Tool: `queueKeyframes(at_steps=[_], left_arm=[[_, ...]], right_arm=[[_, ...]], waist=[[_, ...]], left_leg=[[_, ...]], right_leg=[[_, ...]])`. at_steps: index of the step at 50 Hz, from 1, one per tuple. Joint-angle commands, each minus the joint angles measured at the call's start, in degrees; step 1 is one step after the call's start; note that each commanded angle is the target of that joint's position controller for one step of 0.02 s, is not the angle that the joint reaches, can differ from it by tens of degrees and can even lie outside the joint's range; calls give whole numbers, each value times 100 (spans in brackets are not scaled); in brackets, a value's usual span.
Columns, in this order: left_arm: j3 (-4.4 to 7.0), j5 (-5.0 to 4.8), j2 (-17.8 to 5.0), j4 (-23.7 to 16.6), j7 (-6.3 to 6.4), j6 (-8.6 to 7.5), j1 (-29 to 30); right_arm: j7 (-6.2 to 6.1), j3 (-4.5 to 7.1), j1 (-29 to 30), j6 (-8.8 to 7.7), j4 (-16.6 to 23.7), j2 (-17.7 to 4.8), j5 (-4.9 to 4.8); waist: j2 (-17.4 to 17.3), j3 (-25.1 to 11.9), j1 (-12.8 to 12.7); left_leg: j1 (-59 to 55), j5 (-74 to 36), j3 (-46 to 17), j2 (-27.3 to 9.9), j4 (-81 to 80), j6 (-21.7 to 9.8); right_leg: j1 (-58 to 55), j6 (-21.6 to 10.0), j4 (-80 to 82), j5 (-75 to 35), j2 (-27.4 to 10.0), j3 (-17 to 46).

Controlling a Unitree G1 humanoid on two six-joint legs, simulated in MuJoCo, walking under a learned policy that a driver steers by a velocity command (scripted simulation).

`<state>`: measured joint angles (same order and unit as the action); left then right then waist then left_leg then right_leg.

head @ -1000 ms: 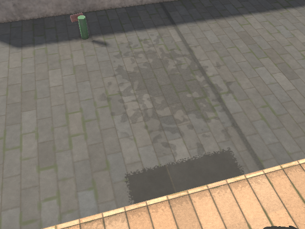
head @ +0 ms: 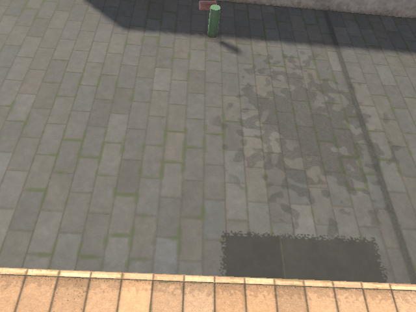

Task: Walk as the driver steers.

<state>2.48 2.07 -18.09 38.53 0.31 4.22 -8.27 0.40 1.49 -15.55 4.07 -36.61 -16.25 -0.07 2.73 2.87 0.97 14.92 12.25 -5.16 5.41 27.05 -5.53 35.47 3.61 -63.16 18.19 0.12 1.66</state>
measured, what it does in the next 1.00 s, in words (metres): goes down, turning right: right foot, then left foot 0.15 m lower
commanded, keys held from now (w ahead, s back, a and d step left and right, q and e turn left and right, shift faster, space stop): e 0.22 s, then w+e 0.70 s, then w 0.08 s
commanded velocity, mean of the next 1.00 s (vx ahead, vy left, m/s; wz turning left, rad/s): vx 0.28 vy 0.00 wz -0.34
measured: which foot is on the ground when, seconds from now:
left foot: down 0.00-0.38, up 0.40-0.88, down 0.90-1.00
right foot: up 0.00-0.34, down 0.36-0.90, up 0.92-1.00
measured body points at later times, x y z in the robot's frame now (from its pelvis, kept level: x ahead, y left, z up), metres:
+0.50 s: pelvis +0.09 -0.03 -0.01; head +0.09 -0.05 +0.44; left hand +0.16 +0.24 -0.12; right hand +0.15 -0.32 -0.13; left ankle +0.08 +0.07 -0.70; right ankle +0.00 -0.10 -0.74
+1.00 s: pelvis +0.37 -0.02 -0.16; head +0.39 -0.01 +0.29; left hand +0.43 +0.25 -0.31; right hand +0.42 -0.30 -0.27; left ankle +0.44 +0.05 -0.89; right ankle +0.14 -0.08 -0.64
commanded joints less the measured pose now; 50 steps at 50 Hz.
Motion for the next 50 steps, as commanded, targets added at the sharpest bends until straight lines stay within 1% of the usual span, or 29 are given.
queueKeyframes(at_steps=[1, 7, 10, 12, 15, 17, 18, 19, 20, 21, 23, 25, 29, 30, 32, 34, 35, 37, 39, 41, 42, 43, 44, 45, 46, 47, 48, 49, 50], left_arm=[[82, -6, -358, -208, -45, 36, -151], [-69, -89, -105, 8, -93, 73, -3], [-35, -153, -298, 44, -120, 19, 129], [-47, -166, -360, 55, -130, -74, 17], [-25, -172, -339, 149, -135, -158, -215], [-49, -112, -174, 278, -141, -223, -376], [-52, -72, -113, 451, -133, -292, -773], [43, -59, -437, 556, -121, -369, -1292], [251, -179, -1011, 716, -140, -418, -1829], [272, -223, -997, 857, -160, -464, -2189], [238, -247, -770, 799, -87, -530, -1917], [224, -235, -614, 799, -13, -550, -1740], [232, -196, -631, 792, -26, -641, -1782], [228, -166, -701, 871, -52, -675, -1952], [238, -171, -689, 1158, 50, -745, -2534], [207, -138, -545, 1203, 126, -784, -2426], [190, -152, -503, 1153, 155, -763, -2358], [164, -150, -515, 1053, 176, -769, -2134], [163, -124, -566, 966, 241, -738, -1926], [145, -56, -497, 1031, 326, -702, -2016], [133, -6, -456, 1097, 351, -669, -2136], [158, 12, -482, 1229, 359, -646, -2254], [184, -62, -550, 1339, 331, -610, -2384], [203, -155, -461, 1465, 263, -603, -2606], [173, -404, -8, 1501, 227, -624, -3608], [134, -496, -298, 1462, 314, -637, -3827], [73, -341, -262, 1297, 286, -651, -3423], [138, -54, -492, 1219, 199, -578, -1896], [144, -16, -440, 898, 77, -571, -1182]], right_arm=[[-11, 276, 92, -109, 297, -879, -12], [-37, 15, 5, -185, 78, -326, 108], [-66, 53, -39, -192, -69, -570, 184], [-96, 101, -130, -205, -159, -726, 176], [-83, 208, -506, -184, -336, -863, 150], [-86, 234, -380, -211, -383, -802, 121], [-105, 232, -114, -253, -340, -714, 123], [-65, 166, 253, -322, -138, -459, 120], [-24, 158, 777, -403, 133, -424, 168], [-29, 263, 1018, -446, 171, -803, 278], [33, 247, 844, -516, 17, -679, 206], [105, 210, 748, -488, -81, -582, 319], [171, 206, 747, -445, -226, -574, 312], [165, 262, 943, -436, -182, -694, 279], [133, 306, 1559, -490, -59, -811, 318], [204, 206, 2085, -546, 94, -570, 369], [256, 175, 2128, -585, 91, -454, 381], [318, 130, 2090, -621, 59, -302, 320], [277, 102, 2051, -682, 21, -236, 232], [161, 103, 1686, -737, -144, -303, 107], [84, 140, 1423, -782, -297, -380, 51], [-16, 199, 848, -836, -532, -474, 45], [-80, 277, -28, -885, -851, -584, 50], [-88, 348, -781, -887, -1072, -806, 184], [-7, 334, -1321, -904, -1037, -986, 303], [144, 454, -1752, -819, -1068, -1112, 39], [139, 595, -1460, -781, -1036, -1369, -30], [57, 408, -939, -712, -1022, -573, 114], [-20, 378, -744, -759, -1051, -658, 239]], waist=[[-751, -674, -128], [-929, -356, 87], [-1022, -111, 187], [-977, -239, 192], [-836, -219, 235], [-600, 41, 49], [-486, -7, -185], [130, -174, -433], [955, 30, -697], [415, 340, -782], [28, 351, -490], [279, 202, -324], [49, -86, -213], [123, -6, -277], [187, 39, -587], [337, 330, -708], [205, 227, -717], [123, 147, -722], [132, 137, -734], [212, 203, -719], [27, 156, -706], [-247, 11, -522], [-610, -309, -126], [-926, -663, 138], [-1907, -1949, -269], [-2099, -2835, 70], [-2190, -2848, 127], [-679, -1097, 298], [-1126, -514, 369]], left_leg=[[-586, -1800, -1337, -1274, -882, -228], [-332, -596, -998, -1217, -1281, -70], [-226, -809, -962, -1375, -1170, -199], [-475, -1311, -945, -1506, -918, -374], [-1065, 564, -1502, -1775, -898, -848], [-646, 1413, -1531, -1728, -783, -789], [-29, 1541, -1277, -1552, -472, -631], [1068, 1486, -600, -1037, 432, -360], [2577, 1789, 522, -38, 1624, 27], [3548, 2215, 280, -149, 2276, 132], [3470, 1369, 89, -499, 2598, 365], [2982, 819, 287, -563, 2800, 603], [2217, -385, 519, -556, 3349, 628], [2475, -681, 413, -606, 3043, 624], [3412, -1102, 64, -738, 2610, 630], [3070, -2019, 153, -650, 1553, 665], [2632, -2619, 123, -608, 1128, 615], [1606, -3325, 126, -503, 638, 551], [695, -3352, 39, -459, 236, 572], [622, -3497, -285, -724, -539, 620], [547, -3518, -435, -865, -1032, 636], [66, -3609, -230, -830, -1427, 691], [-1041, -3780, 3, -941, -1524, 722], [-2591, -3775, -197, -1223, -731, 699], [-4931, -6080, -791, -2367, 1867, 456], [-5385, -4831, -1981, -3121, 1894, -133], [-4355, -396, -3315, -3515, 144, -848], [-2629, 1466, -2702, -2718, -944, -580], [-1748, 497, -2673, -2798, -903, -861]], right_leg=[[245, 82, -333, -475, -13, -34], [-760, -63, 1398, -578, -147, 110], [-1275, -219, 1949, -110, 115, 50], [-1425, -341, 2104, 285, 197, -50], [-1234, -738, 2850, 1070, 242, -89], [-1883, -998, 3746, 729, 298, -113], [-2756, -1163, 4139, 544, 195, 118], [-3822, -1528, 4386, 1032, -487, 1382], [-4465, -2119, 4839, 1098, -1562, 3376], [-4824, -2364, 4837, 408, -1868, 3835], [-4620, -2195, 4761, -403, -1494, 3071], [-4194, -1991, 4823, -1615, -1079, 2442], [-3198, -1896, 4479, -3766, -771, 1752], [-3281, -1885, 4404, -3351, -610, 1749], [-4163, -1788, 4101, -2764, -726, 2113], [-3478, -1687, 3997, -1936, -455, 2079], [-3161, -1625, 3763, -1564, -347, 2060], [-2270, -1536, 3422, -1072, -134, 2074], [-1798, -1350, 3120, -870, 40, 2197], [-2421, -1281, 2434, -704, 154, 2295], [-2883, -1278, 1841, -795, 243, 2358], [-3022, -1278, 866, -910, 433, 2218], [-2621, -1226, -363, -658, 529, 1922], [-1339, -1101, -1868, 994, 766, 1505], [371, -861, -4127, 3681, 914, 1075], [1325, -829, -5293, 3098, 565, 764], [1664, -754, -5448, 2165, 354, 291], [1957, -757, -4756, 1206, 185, -53], [1975, -764, -4716, 904, 167, -6]])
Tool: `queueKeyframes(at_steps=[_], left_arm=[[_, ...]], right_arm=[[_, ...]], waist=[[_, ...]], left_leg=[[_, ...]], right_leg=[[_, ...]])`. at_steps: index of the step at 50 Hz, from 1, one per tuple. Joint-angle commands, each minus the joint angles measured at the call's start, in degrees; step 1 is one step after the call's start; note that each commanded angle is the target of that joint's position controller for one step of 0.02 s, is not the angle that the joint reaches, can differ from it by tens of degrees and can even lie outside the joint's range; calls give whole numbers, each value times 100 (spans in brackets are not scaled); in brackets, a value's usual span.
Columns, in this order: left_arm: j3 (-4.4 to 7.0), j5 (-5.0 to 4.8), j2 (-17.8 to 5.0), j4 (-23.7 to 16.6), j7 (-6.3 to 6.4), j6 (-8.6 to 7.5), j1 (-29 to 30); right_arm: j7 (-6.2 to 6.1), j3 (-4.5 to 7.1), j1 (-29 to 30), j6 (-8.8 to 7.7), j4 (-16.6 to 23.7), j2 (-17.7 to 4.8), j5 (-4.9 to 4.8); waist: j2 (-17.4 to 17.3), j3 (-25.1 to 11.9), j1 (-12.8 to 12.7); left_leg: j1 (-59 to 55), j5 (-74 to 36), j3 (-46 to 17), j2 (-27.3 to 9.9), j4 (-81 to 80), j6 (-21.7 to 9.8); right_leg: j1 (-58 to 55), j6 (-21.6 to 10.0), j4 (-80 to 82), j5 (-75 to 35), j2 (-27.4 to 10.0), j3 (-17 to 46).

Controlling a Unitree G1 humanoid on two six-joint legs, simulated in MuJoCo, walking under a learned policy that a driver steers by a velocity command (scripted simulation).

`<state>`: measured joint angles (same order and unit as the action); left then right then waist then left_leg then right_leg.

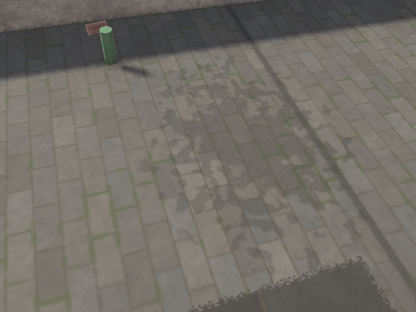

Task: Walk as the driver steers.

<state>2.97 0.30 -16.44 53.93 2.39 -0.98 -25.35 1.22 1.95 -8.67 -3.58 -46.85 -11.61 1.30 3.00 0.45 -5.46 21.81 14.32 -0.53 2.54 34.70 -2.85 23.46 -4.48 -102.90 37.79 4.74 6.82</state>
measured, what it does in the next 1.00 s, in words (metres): goes down, turning left: right foot, then left foot 0.15 m lower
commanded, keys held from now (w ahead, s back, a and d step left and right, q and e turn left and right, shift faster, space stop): w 0.20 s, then w+q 0.80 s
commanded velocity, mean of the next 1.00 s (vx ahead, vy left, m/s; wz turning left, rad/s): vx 0.49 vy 0.00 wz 0.24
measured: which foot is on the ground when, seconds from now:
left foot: down 0.00-0.38, up 0.40-0.84, down 0.86-1.00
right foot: up 0.00-0.32, down 0.34-0.86, up 0.88-1.00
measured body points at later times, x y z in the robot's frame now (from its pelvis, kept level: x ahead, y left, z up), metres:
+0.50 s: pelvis +0.24 -0.02 +0.00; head +0.26 -0.03 +0.45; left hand +0.36 +0.23 -0.12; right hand +0.22 -0.27 -0.15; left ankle +0.16 +0.10 -0.65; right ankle +0.23 -0.11 -0.73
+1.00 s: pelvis +0.52 +0.06 -0.15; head +0.56 +0.09 +0.29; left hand +0.46 +0.31 -0.30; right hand +0.67 -0.16 -0.29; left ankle +0.53 +0.12 -0.87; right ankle +0.48 -0.10 -0.73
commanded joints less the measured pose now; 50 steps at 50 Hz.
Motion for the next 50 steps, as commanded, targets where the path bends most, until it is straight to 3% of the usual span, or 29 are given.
queueKeyframes(at_steps=[1, 3, 5, 7, 10, 12, 15, 16, 18, 19, 20, 21, 22, 23, 26, 28, 31, 33, 36, 38, 40, 41, 43, 44, 45, 46, 47, 48, 50], left_arm=[[55, 262, -424, -648, -172, -1, 772], [44, 208, -210, -643, -200, 78, 849], [-9, 222, -73, -781, -268, 25, 1232], [-73, 271, 87, -606, -373, -68, 1246], [-176, 206, 198, -706, -517, -7, 1876], [-113, 258, -92, -683, -516, -16, 2157], [-129, 271, -73, -806, -506, -102, 2834], [-97, 266, -76, -615, -506, -137, 2521], [-24, 244, -165, -221, -475, -296, 1236], [135, 320, -680, 3, -402, -387, 414], [134, 248, -719, 26, -378, -394, 195], [166, 10, -769, 80, -361, -361, -76], [140, 72, -617, 30, -332, -374, 374], [85, 110, -388, -78, -333, -394, 870], [127, 244, -357, -123, -332, -497, 1144], [111, 149, -281, -6, -290, -675, 1199], [100, 115, -205, 108, -190, -746, 1059], [66, 147, -132, 168, -141, -737, 907], [35, 232, -118, 253, -172, -739, 503], [28, 288, -177, 337, -130, -686, 156], [33, 341, -280, 385, -49, -540, -20], [42, 318, -373, 414, -18, -449, -66], [149, 122, -623, 452, -37, -333, -23], [110, 28, -213, 456, -119, -334, -568], [65, -13, -280, 165, -125, -332, -437], [72, 48, -367, -64, -136, -347, 62], [-11, 86, -180, -497, -162, -476, 702], [39, 199, -466, -493, -179, -515, 1216], [68, 269, -369, -407, -222, -328, 1190]], right_arm=[[-104, 263, -1378, -60, -139, -927, 155], [-21, 167, -1121, -245, -371, -675, 58], [-46, 104, -1086, -372, -511, -578, -63], [-57, 56, -962, -391, -517, -506, -76], [-81, 84, -1400, -210, -640, -749, -131], [-85, 104, -1849, -128, -840, -785, -118], [-132, 119, -2264, -32, -906, -902, 16], [-124, 118, -2159, 1, -863, -912, 100], [-78, 167, -2097, -18, -892, -1030, 0], [-69, 129, -2373, -36, -841, -762, -47], [-113, 40, -2780, -17, -879, -227, -84], [-201, 209, -2225, 42, -730, -779, -42], [-196, 294, -1595, 92, -489, -934, 3], [-148, 292, -1476, 164, -462, -805, 1], [29, 344, -1393, 472, -451, -629, 124], [95, 421, -854, 475, -347, -613, 105], [171, 368, -218, 391, -127, -413, 119], [203, 332, -23, 374, -166, -383, 29], [233, 278, 624, 389, -69, -474, 6], [279, 223, 930, 399, -35, -487, 88], [280, 204, 804, 370, -141, -545, 154], [234, 243, 292, 366, -348, -666, 202], [162, 438, -1605, 346, -1025, -971, 275], [167, 594, -1852, 287, -1186, -1617, 284], [208, 592, -2308, 249, -998, -1741, 26], [162, 561, -2332, 287, -842, -1629, -75], [-92, 560, -2187, 358, -803, -1788, 96], [-188, 408, -1460, 279, -608, -1330, 47], [-224, 323, -593, 85, -428, -1216, 11]], waist=[[-670, 179, 871], [-777, 561, 375], [-1010, 548, 208], [-1122, 342, 139], [-928, 176, 365], [-650, 425, 431], [-459, 607, 713], [-495, 408, 644], [-510, -125, 115], [257, -672, -40], [817, -1223, 233], [367, -845, -68], [135, -227, 97], [167, 168, 284], [94, 423, 599], [27, 523, 721], [83, 397, 645], [108, 333, 593], [-52, 711, 299], [-188, 1068, 96], [-323, 1199, 95], [-404, 1027, 318], [-720, -226, 1275], [-2044, -415, 986], [-1531, -1439, 1224], [-809, -1718, 1432], [-1345, -1547, 1399], [-439, -638, 1112], [-34, 245, 473]], left_leg=[[-1374, -971, -2861, -2454, -1553, -1232], [-381, -810, -1949, -1830, -1790, -826], [-126, -1280, -1323, -1443, -2183, -756], [49, -2165, -625, -1197, -2219, -853], [-321, -2700, -473, -1348, -2406, -827], [-1354, -2878, -760, -1580, -2109, -892], [-2148, -3277, -946, -1609, -1656, -995], [-1974, -3973, -712, -1467, -1194, -964], [-1332, -4377, -586, -1127, 496, -709], [-172, -2785, -390, -825, 2152, -469], [1361, 2136, -116, -246, 3900, -264], [2194, 1939, -288, -135, 4072, -288], [2289, 1473, -394, -439, 3751, -291], [1953, 1248, -426, -604, 3305, -256], [1218, 293, -295, -725, 3234, -159], [1563, -1040, -466, -746, 2285, -141], [1048, -3043, -139, -542, 868, -114], [597, -4063, -54, -506, 501, -206], [561, -4455, 169, -481, 37, -266], [717, -4242, 345, -497, -422, -229], [567, -3925, 427, -599, -1112, -266], [110, -3533, 462, -578, -1394, -348], [-2408, -3248, 689, -216, -1647, -585], [-4200, -5674, 164, -867, -223, -1036], [-5672, -6200, -1185, -1910, 852, -1600], [-5308, -4766, -1989, -2251, 118, -1837], [-4867, -1039, -3428, -2770, -1189, -2205], [-3575, 103, -3402, -2637, -1736, -1908], [-1120, -1784, -2630, -2080, -1999, -1807]], right_leg=[[2705, -101, -184, -1350, -474, 3], [2276, -209, 1468, -1898, -572, 297], [1909, 6, 3349, -2918, -499, 129], [847, 82, 5027, -3996, -550, -306], [201, 67, 5403, -3905, -554, -838], [1056, -65, 5240, -4328, -858, -501], [1262, -30, 5906, -3025, -701, -670], [534, -73, 5836, -2997, -453, -1072], [-1566, -253, 7223, -2687, -205, -934], [-3228, -624, 7311, -3523, -1266, 312], [-4464, -1039, 7300, -4741, -2636, 1723], [-4037, -1260, 7824, -4559, -2773, 2177], [-3427, -1101, 8180, -4370, -2646, 1589], [-2630, -1000, 8385, -4519, -2535, 1134], [-1463, -941, 8767, -3962, -2280, 301], [-1603, -463, 8614, -3554, -1914, -388], [-1147, -272, 8327, -2482, -1620, -951], [-884, -186, 7980, -2123, -1651, -1175], [-865, -115, 7430, -1583, -1745, -1297], [-1180, -103, 6893, -1532, -1806, -1304], [-1596, -121, 6154, -2182, -1888, -1287], [-1807, -139, 5420, -3117, -1876, -1331], [-1267, -115, 2527, -4036, -1452, -1752], [996, 43, -94, 685, -730, -1888], [2586, 28, -529, 705, -878, -1029], [2911, 75, -375, 111, -1073, -761], [3799, 137, -47, -735, -896, -586], [3563, 229, 1333, -1629, -1285, -426], [1810, 635, 3083, -2031, -1378, -383]])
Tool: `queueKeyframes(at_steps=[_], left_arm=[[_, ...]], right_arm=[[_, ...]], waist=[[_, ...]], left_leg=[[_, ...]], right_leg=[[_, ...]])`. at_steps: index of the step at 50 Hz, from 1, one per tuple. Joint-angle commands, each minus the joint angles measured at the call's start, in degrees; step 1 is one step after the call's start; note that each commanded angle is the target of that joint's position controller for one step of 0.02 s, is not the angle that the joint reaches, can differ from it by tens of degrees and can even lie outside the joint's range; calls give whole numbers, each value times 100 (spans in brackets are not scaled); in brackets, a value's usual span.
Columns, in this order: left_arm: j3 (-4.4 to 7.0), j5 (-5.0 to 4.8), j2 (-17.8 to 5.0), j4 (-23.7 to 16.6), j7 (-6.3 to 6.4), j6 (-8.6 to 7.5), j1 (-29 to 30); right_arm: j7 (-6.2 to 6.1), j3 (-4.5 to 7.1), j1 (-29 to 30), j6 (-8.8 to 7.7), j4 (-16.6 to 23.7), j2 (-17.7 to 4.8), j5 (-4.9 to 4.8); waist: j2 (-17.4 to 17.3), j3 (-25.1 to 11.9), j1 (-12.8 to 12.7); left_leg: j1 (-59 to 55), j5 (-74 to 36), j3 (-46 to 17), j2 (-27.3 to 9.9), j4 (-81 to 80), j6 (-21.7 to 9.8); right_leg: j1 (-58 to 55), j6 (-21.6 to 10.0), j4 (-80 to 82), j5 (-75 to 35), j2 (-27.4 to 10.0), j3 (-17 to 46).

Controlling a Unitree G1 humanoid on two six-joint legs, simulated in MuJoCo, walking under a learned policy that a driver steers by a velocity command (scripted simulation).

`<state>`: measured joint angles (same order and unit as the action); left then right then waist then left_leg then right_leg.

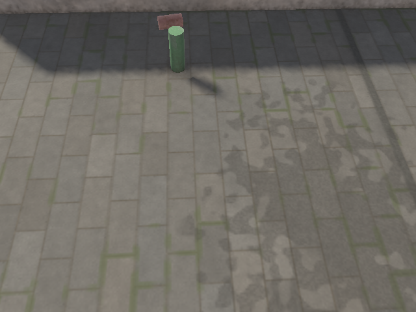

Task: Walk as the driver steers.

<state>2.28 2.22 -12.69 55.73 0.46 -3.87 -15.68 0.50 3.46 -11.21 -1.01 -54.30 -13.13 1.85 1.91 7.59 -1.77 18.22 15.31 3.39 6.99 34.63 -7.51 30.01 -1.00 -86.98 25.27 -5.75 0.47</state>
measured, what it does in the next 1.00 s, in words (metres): walks ahead, turning right: right foot, then left foot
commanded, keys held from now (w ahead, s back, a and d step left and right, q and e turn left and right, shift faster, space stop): w+q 0.10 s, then w+e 0.90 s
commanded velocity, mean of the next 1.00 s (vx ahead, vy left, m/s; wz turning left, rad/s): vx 0.50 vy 0.00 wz -0.21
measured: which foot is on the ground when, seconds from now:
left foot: down 0.00-0.32, up 0.34-0.80, down 0.82-1.00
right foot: up 0.00-0.28, down 0.30-0.84, up 0.86-1.00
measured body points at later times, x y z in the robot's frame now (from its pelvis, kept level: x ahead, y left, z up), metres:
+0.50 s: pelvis +0.27 -0.06 +0.02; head +0.29 -0.07 +0.47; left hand +0.30 +0.21 -0.11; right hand +0.36 -0.31 -0.12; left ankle +0.29 +0.09 -0.65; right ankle +0.29 -0.11 -0.72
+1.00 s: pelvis +0.53 -0.02 +0.02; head +0.56 -0.01 +0.47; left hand +0.66 +0.24 -0.11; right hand +0.57 -0.31 -0.09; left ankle +0.57 +0.07 -0.72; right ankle +0.44 -0.12 -0.64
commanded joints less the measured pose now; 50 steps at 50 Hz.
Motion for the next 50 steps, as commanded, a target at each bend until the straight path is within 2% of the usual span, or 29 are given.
queueKeyframes(at_steps=[1, 3, 5, 8, 10, 12, 13, 14, 15, 16, 17, 18, 19, 20, 22, 24, 26, 30, 36, 38, 40, 41, 42, 43, 44, 45, 46, 47, 50], left_arm=[[112, 101, -647, -613, -35, 48, 251], [40, 3, -415, -731, -67, 86, 382], [23, -90, -370, -802, -97, 27, 677], [13, -116, -317, -836, -168, -10, 1051], [49, -86, -405, -970, -191, 5, 1406], [99, -91, -492, -1004, -200, 3, 1380], [140, -87, -539, -918, -193, -11, 1093], [201, -70, -594, -680, -172, -35, 433], [306, -21, -865, -393, -125, -76, -577], [456, 30, -1484, -298, -78, -81, -1294], [427, -159, -1346, -246, -123, 44, -953], [358, -207, -1039, -425, -148, 80, -331], [293, -184, -777, -505, -167, 73, 29], [259, -166, -686, -494, -147, 54, 133], [233, -186, -644, -382, -92, -19, 31], [287, -228, -807, -316, -68, -58, -186], [319, -253, -911, -290, -51, -51, -370], [330, -221, -850, -227, -56, -3, -850], [363, -121, -889, -258, -19, 39, -1219], [384, -97, -963, -342, 24, 46, -1043], [419, -122, -1100, -473, 12, 8, -707], [400, -188, -1021, -524, -39, -50, -632], [298, -259, -648, -751, -65, -115, -621], [264, -413, -378, -890, -63, -75, -1233], [308, -223, -810, -680, 1, 51, -1241], [319, -135, -820, -660, -60, 80, -851], [294, -123, -666, -719, -109, 92, -618], [303, -57, -643, -757, -156, 140, -473], [289, -48, -586, -897, -272, 300, -285]], right_arm=[[-130, 196, -283, -243, 323, -1130, -67], [-73, 183, -294, -313, 233, -1036, -104], [-13, 166, -447, -301, 178, -879, -181], [-6, 120, -978, -252, -48, -720, -202], [-16, 107, -1228, -224, -184, -726, -122], [-59, 123, -1232, -221, -244, -816, -58], [-74, 132, -1132, -230, -244, -871, -47], [-71, 127, -1039, -237, -245, -877, -34], [-59, 90, -979, -270, -158, -770, -15], [-11, 9, -1318, -321, 33, -395, -147], [-10, 64, -1276, -343, 18, -636, -3], [-7, 84, -883, -327, 71, -763, 73], [24, 58, -478, -345, 162, -698, 68], [33, 36, -369, -339, 203, -601, 39], [39, -13, -430, -234, 183, -502, 119], [36, -35, -333, -177, 252, -481, 92], [30, -44, 108, -158, 423, -511, 59], [44, -73, 960, -134, 757, -483, 22], [80, -148, 1745, -235, 1182, -473, -54], [58, -140, 1511, -297, 1215, -561, -85], [-10, -55, 629, -375, 999, -763, -97], [-86, 33, -44, -460, 856, -1010, -33], [-199, 139, -1018, -482, 828, -1495, 100], [-212, 243, -885, -376, 850, -1910, 140], [-177, 183, -510, -303, 904, -1370, 76], [-141, 55, -172, -304, 1017, -825, 17], [-122, 4, -18, -325, 1008, -641, 26], [-137, -24, -79, -356, 957, -573, 23], [-110, -22, -425, -495, 759, -573, -64]], waist=[[-59, -441, 50], [-366, -552, -19], [-486, -700, 138], [-413, -705, 426], [-447, -472, 519], [-490, -271, 403], [-480, -335, 221], [-308, -608, -113], [72, -1142, -512], [1164, -1823, -455], [1224, -1760, -259], [535, -943, -53], [66, -559, -4], [10, -361, 143], [181, -449, 310], [154, -635, 332], [116, -570, 240], [155, -450, -54], [301, -447, -340], [367, -510, -147], [302, -833, 305], [-77, -1263, 628], [-823, -2173, 954], [-2096, -2380, 513], [-1184, -1690, 317], [-495, -1047, 324], [-383, -722, 262], [-581, -623, 235], [-822, -732, 157]], left_leg=[[-210, -2468, -2558, -2183, -2026, -1267], [41, -3490, -1888, -1656, -1974, -1056], [-186, -3520, -1593, -1322, -1871, -800], [-976, -3018, -1544, -1403, -1864, -551], [-1383, -2640, -1681, -1615, -1891, -513], [-1615, -2658, -1636, -1778, -1806, -435], [-1623, -3166, -1484, -1747, -1490, -353], [-1548, -3749, -1182, -1532, -673, -250], [-977, -3554, -790, -1183, 730, -77], [612, -972, -180, -350, 2877, 229], [1714, 1415, -478, -126, 3484, 218], [2118, 1042, -651, -561, 3717, 200], [2041, 573, -670, -797, 3443, 249], [1809, 357, -665, -969, 3034, 326], [1303, 124, -573, -1059, 2609, 549], [1230, -37, -468, -1029, 2315, 728], [1430, -325, -413, -1047, 1873, 886], [1778, -985, -419, -1042, 1043, 1057], [1591, -1009, -414, -808, 98, 984], [953, -780, -477, -712, -320, 884], [-420, -594, -407, -494, -849, 714], [-1502, -641, -705, -852, -1124, 537], [-2780, 592, -2037, -2273, -1283, 257], [-3491, 1045, -4472, -3333, -2043, -333], [-2817, 1623, -4375, -3213, -2005, -370], [-2101, 1287, -3422, -2853, -2079, -233], [-1621, 379, -2621, -2571, -2221, -124], [-1420, -270, -2061, -2361, -2292, -24], [-1468, -1918, -1162, -2144, -2291, 49]], right_leg=[[519, 370, 2120, -889, -281, 159], [-129, 363, 3154, -1400, -114, -8], [-469, 243, 4041, -2275, 70, -83], [-420, 58, 4785, -2747, 188, -214], [-218, -100, 4980, -2334, 236, -207], [-358, -268, 5281, -1831, 318, -225], [-812, -357, 5486, -1596, 468, -301], [-1618, -477, 5799, -1522, 660, -372], [-2800, -777, 5979, -1350, 249, 371], [-4194, -1511, 6552, -725, -1148, 2924], [-4253, -1743, 7308, -109, -1446, 4383], [-3588, -1690, 7290, 513, -1322, 3705], [-2921, -1582, 7393, 236, -1074, 3132], [-2439, -1407, 7515, -302, -799, 2669], [-2042, -1259, 7581, -1546, -437, 2086], [-2019, -1327, 7552, -2345, -315, 1794], [-2012, -1365, 7650, -2308, -227, 1725], [-2283, -1260, 7641, -2379, -147, 1792], [-2745, -1175, 7113, -3279, -153, 2002], [-2636, -1012, 6836, -3568, -183, 2149], [-2301, -797, 6141, -4010, -8, 2203], [-1926, -650, 5134, -3809, 361, 1914], [-1263, -535, 3548, -2390, 711, 1312], [366, -430, 2395, 758, 1470, 661], [787, -490, 1788, 399, 841, 619], [718, -485, 1815, -184, 642, 617], [587, -424, 1986, -530, 483, 565], [496, -370, 2116, -668, 364, 508], [557, -255, 2113, -936, 331, 348]])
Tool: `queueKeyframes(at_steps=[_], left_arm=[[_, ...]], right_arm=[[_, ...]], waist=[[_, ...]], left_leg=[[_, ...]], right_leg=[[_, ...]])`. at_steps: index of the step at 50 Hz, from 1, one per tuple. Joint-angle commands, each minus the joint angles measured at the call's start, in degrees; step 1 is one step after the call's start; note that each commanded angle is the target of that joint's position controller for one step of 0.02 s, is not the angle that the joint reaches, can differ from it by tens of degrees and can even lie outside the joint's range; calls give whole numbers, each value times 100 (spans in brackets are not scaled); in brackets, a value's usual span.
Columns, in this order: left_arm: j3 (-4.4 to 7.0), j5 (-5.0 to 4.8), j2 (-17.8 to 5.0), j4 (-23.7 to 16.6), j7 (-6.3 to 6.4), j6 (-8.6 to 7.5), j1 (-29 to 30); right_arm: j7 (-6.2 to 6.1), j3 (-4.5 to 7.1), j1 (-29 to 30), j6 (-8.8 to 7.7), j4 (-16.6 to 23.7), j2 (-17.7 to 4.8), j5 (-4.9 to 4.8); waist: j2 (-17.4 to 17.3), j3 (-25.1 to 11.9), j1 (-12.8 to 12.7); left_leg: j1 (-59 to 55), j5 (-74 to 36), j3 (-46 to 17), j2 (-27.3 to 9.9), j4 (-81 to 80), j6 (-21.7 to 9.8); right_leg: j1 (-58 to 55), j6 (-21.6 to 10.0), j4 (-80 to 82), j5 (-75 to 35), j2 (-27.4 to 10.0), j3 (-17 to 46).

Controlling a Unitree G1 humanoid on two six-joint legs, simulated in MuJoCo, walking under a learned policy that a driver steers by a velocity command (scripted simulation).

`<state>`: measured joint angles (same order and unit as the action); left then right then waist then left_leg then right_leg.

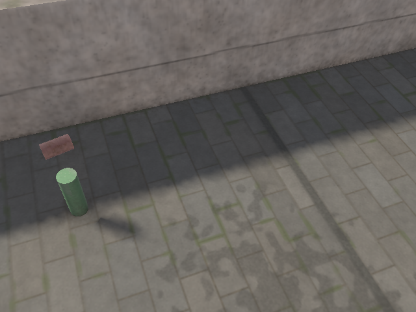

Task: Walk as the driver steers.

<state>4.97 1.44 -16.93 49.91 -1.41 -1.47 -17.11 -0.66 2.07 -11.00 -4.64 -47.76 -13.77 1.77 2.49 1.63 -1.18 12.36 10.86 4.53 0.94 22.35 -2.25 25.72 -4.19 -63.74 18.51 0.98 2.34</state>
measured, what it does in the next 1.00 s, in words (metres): walks ahead, turning right: right foot, then left foot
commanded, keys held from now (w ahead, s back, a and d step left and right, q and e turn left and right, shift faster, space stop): w+e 0.10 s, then e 0.90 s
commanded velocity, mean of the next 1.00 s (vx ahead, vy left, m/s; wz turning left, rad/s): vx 0.17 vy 0.00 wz -0.59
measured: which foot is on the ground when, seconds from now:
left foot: down 0.00-0.32, up 0.34-0.94, down 0.96-1.00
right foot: up 0.00-0.30, down 0.32-0.96, up 0.98-1.00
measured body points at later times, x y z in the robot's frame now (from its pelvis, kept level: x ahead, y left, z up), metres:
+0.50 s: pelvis +0.18 -0.04 -0.01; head +0.23 -0.08 +0.43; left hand +0.38 +0.17 -0.13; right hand +0.20 -0.32 -0.15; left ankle +0.19 +0.11 -0.66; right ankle +0.25 -0.10 -0.74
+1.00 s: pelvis +0.23 +0.00 -0.01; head +0.26 -0.01 +0.44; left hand +0.47 +0.18 -0.13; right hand +0.19 -0.31 -0.10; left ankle +0.29 +0.08 -0.75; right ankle +0.24 -0.10 -0.73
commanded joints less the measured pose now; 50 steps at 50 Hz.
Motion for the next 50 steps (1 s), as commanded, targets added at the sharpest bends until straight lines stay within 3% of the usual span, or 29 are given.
queueKeyframes(at_steps=[1, 5, 8, 10, 13, 14, 15, 16, 17, 18, 19, 20, 21, 22, 25, 31, 34, 42, 46, 47, 48, 49, 50], left_arm=[[7, 36, -140, -402, -115, 89, 30], [-77, 51, -70, -769, -225, 119, 855], [-207, 26, 124, -977, -275, 66, 1376], [-252, 47, 141, -1060, -289, 49, 1556], [-196, 125, -83, -1018, -247, 39, 1161], [-150, 149, -192, -920, -222, 8, 751], [-81, 200, -309, -724, -170, -57, 125], [33, 251, -658, -588, -66, -122, -392], [160, 138, -1272, -692, 22, -119, -259], [244, -160, -1384, -837, 53, -22, -650], [198, -190, -1112, -934, 129, 82, -180], [97, -213, -758, -998, 163, 139, 294], [24, -195, -537, -969, 175, 167, 502], [0, -191, -449, -991, 194, 185, 611], [54, -91, -619, -965, 134, 127, 526], [129, -90, -738, -989, 168, 235, 292], [157, -74, -763, -968, 190, 277, 110], [210, -8, -851, -951, 153, 319, -8], [222, -44, -855, -956, 96, 371, 242], [211, -103, -822, -969, 105, 374, 350], [152, -157, -580, -981, 131, 358, 208], [107, -221, -335, -1066, 158, 329, -53], [246, 6, -884, -998, 193, 315, 168]], right_arm=[[18, 129, -534, -167, 65, -535, -76], [13, 136, -777, -177, -65, -538, -75], [-9, 129, -720, -142, -96, -588, -92], [-42, 154, -859, -116, -162, -727, -115], [-132, 214, -923, -7, -206, -930, -140], [-160, 236, -908, 54, -198, -993, -147], [-163, 246, -861, 113, -155, -1020, -178], [-132, 250, -975, 127, -60, -1003, -179], [-74, 132, -1540, 177, 174, -345, -61], [-90, 163, -1602, 290, 252, -623, -97], [-100, 167, -1215, 340, 270, -697, -86], [-97, 151, -813, 342, 352, -682, -75], [-108, 159, -648, 380, 376, -687, -9], [-102, 165, -755, 480, 381, -694, 46], [-83, 157, -900, 682, 386, -568, 41], [-104, 210, -127, 804, 670, -662, 25], [-126, 217, 137, 793, 764, -692, -1], [-176, 146, 298, 653, 917, -715, -133], [-238, 122, -217, 565, 849, -748, -214], [-282, 136, -470, 535, 787, -790, -186], [-338, 210, -364, 514, 821, -1122, -129], [-341, 299, -93, 543, 1063, -1650, -63], [-293, 297, 294, 579, 1101, -1578, 20]], waist=[[-848, -138, 96], [-785, 56, 180], [-770, 266, 192], [-829, 203, 248], [-978, -134, 81], [-949, -353, -80], [-757, -710, -343], [-192, -1117, -571], [911, -1636, 45], [596, -2718, -347], [59, -2039, -228], [-82, -1185, -118], [-207, -696, 81], [-132, -552, 220], [-128, -750, 325], [193, -590, 56], [272, -463, -63], [416, -472, -113], [466, -481, 152], [389, -442, 322], [-240, -421, 185], [-1318, -572, 16], [-1107, -111, 54]], left_leg=[[-947, -1815, -1062, -1546, -1085, -503], [-996, -2111, -373, -1475, -1295, -561], [-701, -3236, 338, -1256, -1097, -451], [-820, -3813, 541, -1284, -857, -366], [-1270, -5028, 672, -1407, 127, -251], [-1288, -5148, 691, -1419, 823, -234], [-1071, -4571, 741, -1334, 1869, -139], [-175, -2633, 812, -1065, 3406, 88], [1578, 2953, 670, -299, 5300, 314], [2065, 2820, -392, 18, 6135, 401], [2357, 2175, -604, -291, 6083, 405], [2390, 1722, -591, -450, 5656, 416], [2264, 1522, -621, -555, 5205, 441], [1959, 1388, -630, -586, 4885, 472], [1542, 1132, -609, -444, 4481, 491], [2071, 740, -844, -361, 3714, 557], [2237, 774, -959, -279, 3367, 556], [1474, 1310, -1008, 179, 2205, 287], [217, 1106, -918, 404, 710, 94], [-392, 605, -906, 320, -167, 39], [-899, 721, -1570, -425, -820, -124], [-1125, 1099, -3190, -2007, -1157, -686], [-233, 323, -3292, -2330, -1144, -1147]], right_leg=[[1157, 101, -202, -388, -364, 118], [1624, 229, 420, -1064, -461, -85], [973, 231, 1809, -1642, -337, -518], [507, 141, 2452, -1747, -186, -800], [-113, -149, 2863, -1224, 134, -939], [-543, -283, 3061, -1103, 278, -906], [-1310, -427, 3571, -1450, 402, -814], [-2428, -659, 3846, -2977, -142, -155], [-3914, -1232, 2754, -7404, -1922, 1727], [-4344, -2082, 3263, -7313, -2432, 2856], [-3662, -1955, 3662, -5978, -2157, 2393], [-2720, -1721, 4018, -5052, -1797, 1983], [-2090, -1427, 4244, -4513, -1430, 1757], [-1597, -1268, 4424, -4116, -1195, 1545], [-1171, -1047, 4541, -3780, -934, 1439], [-1251, -669, 4913, -1034, -731, 2101], [-1457, -632, 4983, -317, -740, 2498], [-1621, -737, 4717, -967, -647, 3082], [-1194, -468, 4625, -1152, -424, 3260], [-833, -218, 4526, -651, -199, 3143], [-266, 140, 3974, 646, 270, 2683], [371, 453, 2461, 1240, 1135, 1352], [738, 504, 1265, 1230, 1016, 689]])
Keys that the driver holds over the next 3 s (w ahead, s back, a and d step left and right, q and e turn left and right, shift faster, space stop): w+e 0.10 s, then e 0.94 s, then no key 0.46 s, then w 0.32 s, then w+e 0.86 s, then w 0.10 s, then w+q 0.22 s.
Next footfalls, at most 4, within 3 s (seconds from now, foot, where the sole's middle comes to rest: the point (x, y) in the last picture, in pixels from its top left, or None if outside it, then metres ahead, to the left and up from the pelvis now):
0.32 right None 0.29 -0.11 -0.78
0.96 left None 0.32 0.06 -0.78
1.40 right None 0.16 -0.09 -0.78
1.80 left None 0.37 0.01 -0.78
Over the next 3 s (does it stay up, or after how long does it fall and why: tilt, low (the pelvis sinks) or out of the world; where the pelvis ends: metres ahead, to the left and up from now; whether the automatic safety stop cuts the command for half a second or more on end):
stays up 0.68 -0.51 0.00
